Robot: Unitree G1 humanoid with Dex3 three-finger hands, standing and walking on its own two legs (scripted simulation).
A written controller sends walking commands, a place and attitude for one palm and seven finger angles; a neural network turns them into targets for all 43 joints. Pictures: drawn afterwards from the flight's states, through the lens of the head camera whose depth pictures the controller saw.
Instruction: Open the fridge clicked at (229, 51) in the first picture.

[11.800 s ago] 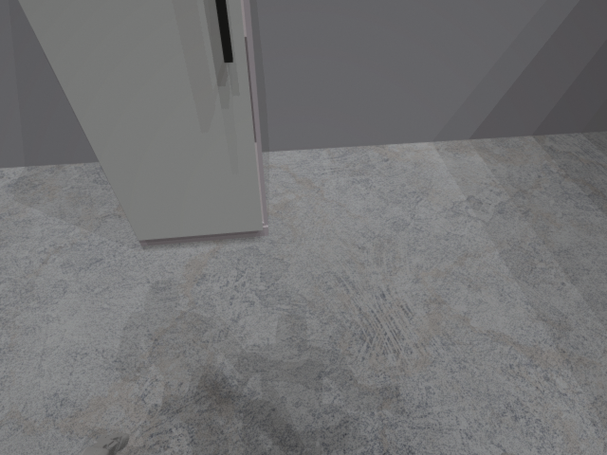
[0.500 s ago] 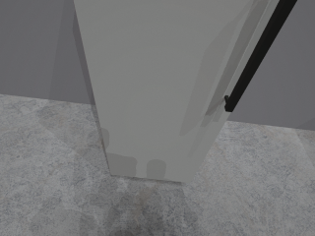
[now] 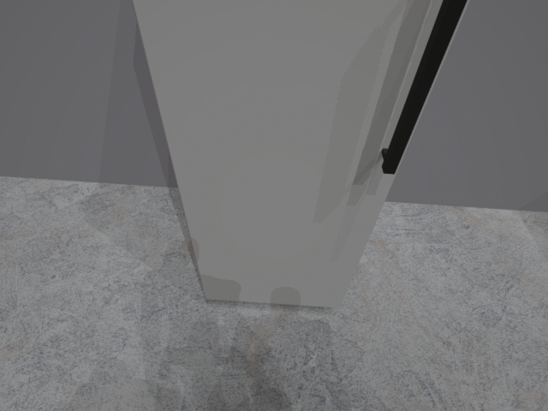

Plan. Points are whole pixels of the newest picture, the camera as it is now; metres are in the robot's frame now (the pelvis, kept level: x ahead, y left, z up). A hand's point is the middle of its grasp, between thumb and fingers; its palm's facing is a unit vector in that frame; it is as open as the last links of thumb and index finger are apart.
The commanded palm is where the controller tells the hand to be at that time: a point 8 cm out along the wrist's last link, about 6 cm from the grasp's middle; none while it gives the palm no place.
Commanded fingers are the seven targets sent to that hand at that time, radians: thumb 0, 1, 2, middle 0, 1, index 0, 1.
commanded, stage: come to a stop and stand still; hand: right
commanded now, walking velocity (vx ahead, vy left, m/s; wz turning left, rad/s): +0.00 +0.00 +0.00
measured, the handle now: (423, 65) +0.57 -0.20 +0.25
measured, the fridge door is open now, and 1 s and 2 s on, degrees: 0 0 0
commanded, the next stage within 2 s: look again from close up in 0.24 s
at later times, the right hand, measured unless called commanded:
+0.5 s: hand out of the picture +0.01 -0.21 -0.19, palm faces +0.05 +0.98 -0.20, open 7.4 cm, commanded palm none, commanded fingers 0.00 -0.90 -0.90 0.20 0.30 0.20 0.30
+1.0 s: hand out of the picture +0.03 -0.24 -0.17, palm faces +0.04 +0.97 -0.23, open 7.4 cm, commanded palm none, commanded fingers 0.00 -0.90 -0.90 0.20 0.30 0.20 0.30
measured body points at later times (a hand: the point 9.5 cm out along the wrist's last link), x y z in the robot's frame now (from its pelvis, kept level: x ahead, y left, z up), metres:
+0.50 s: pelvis +0.00 -0.04 -0.01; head -0.03 -0.04 +0.44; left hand -0.02 +0.18 -0.17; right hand +0.01 -0.26 -0.17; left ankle +0.07 +0.08 -0.74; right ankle +0.01 -0.13 -0.74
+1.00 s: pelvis +0.02 -0.04 +0.00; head +0.02 -0.04 +0.45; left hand +0.06 +0.21 -0.15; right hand +0.03 -0.29 -0.15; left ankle +0.07 +0.08 -0.74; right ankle +0.01 -0.13 -0.74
